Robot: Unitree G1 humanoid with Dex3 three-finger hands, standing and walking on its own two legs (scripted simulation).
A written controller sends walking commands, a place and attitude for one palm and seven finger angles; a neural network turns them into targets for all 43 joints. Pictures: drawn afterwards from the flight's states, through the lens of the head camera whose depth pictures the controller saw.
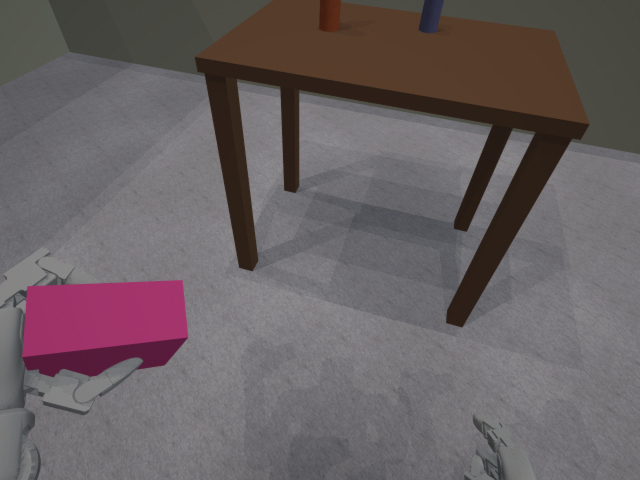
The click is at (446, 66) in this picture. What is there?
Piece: table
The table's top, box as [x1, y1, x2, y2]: [195, 0, 589, 139]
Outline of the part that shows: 195,56 197,70 201,72 580,139 589,124 555,33 551,30 440,16 437,30 434,33 424,33 418,29 421,13 341,2 339,29 333,32 326,32 318,28 319,0 273,0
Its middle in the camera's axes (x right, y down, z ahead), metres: +0.21 -0.55 +1.12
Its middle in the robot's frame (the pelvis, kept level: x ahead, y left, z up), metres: +1.22 -0.15 +0.06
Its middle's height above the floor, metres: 0.83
